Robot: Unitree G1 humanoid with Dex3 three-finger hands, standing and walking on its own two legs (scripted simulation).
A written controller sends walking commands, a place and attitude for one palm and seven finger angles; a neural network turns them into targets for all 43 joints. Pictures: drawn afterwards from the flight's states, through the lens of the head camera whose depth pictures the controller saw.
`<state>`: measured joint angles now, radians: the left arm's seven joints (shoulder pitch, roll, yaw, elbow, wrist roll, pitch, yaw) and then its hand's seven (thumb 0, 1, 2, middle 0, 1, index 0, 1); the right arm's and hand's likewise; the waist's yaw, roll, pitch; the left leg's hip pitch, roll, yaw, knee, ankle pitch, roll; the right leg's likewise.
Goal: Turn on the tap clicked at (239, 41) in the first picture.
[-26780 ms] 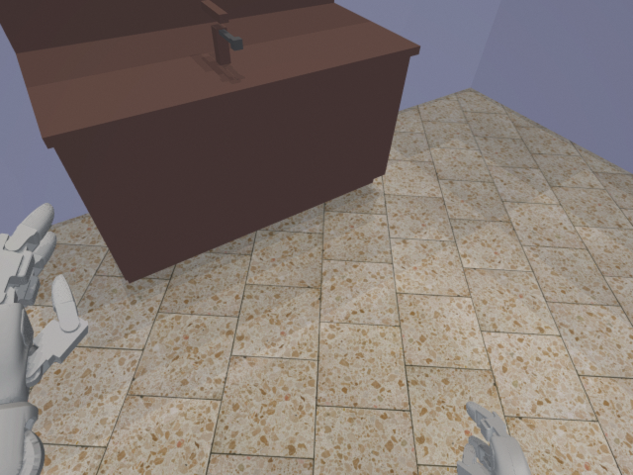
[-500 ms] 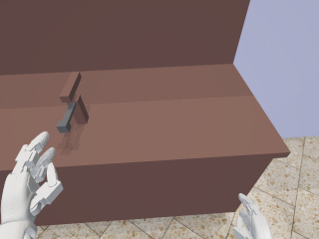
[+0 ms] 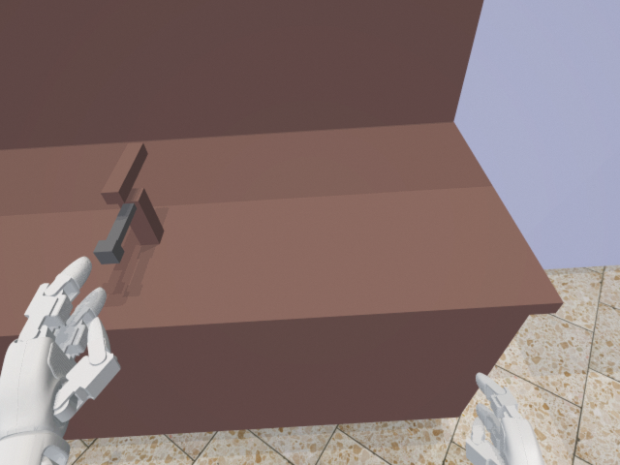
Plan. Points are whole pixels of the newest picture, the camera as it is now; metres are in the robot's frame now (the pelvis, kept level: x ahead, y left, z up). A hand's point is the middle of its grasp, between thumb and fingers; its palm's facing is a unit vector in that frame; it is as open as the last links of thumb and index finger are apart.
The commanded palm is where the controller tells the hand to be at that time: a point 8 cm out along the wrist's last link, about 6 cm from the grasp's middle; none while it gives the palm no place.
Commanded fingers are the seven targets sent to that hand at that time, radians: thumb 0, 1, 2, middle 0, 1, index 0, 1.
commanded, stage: turn the palm inward beside the body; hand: left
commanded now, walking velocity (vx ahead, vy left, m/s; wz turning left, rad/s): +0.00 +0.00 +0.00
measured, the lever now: (109, 251) +0.37 +0.36 +0.06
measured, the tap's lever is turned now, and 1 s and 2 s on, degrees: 0 0 0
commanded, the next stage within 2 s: reach beside the lever's end, fingers flat in 0.02 s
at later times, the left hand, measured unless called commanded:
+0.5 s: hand (98, 340) +0.20 +0.26 +0.12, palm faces +0.39 -0.91 -0.13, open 7.4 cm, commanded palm +0.17 +0.31 +0.13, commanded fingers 0.00 0.90 0.90 -0.20 -0.30 -0.20 -0.30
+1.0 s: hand (94, 313) +0.24 +0.30 +0.10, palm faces +0.40 -0.91 -0.11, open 7.5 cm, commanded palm +0.21 +0.34 +0.10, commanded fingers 0.00 0.90 0.90 -0.18 -0.24 -0.18 -0.24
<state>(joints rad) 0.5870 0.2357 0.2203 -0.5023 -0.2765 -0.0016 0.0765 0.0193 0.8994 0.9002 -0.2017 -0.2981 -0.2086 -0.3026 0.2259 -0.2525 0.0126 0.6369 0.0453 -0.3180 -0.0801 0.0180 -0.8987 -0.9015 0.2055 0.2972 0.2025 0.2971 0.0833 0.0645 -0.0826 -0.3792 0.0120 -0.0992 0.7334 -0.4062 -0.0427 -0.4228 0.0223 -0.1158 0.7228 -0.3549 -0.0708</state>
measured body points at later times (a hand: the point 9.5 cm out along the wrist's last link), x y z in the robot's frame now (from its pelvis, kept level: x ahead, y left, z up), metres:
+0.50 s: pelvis -0.01 +0.01 +0.00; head +0.00 +0.00 +0.45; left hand +0.18 +0.31 +0.13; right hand +0.18 -0.21 -0.08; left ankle -0.01 +0.16 -0.71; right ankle +0.02 -0.07 -0.71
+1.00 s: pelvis -0.01 +0.03 +0.00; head +0.02 +0.02 +0.45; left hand +0.22 +0.34 +0.11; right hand +0.17 -0.21 -0.08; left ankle -0.01 +0.16 -0.71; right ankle +0.02 -0.07 -0.71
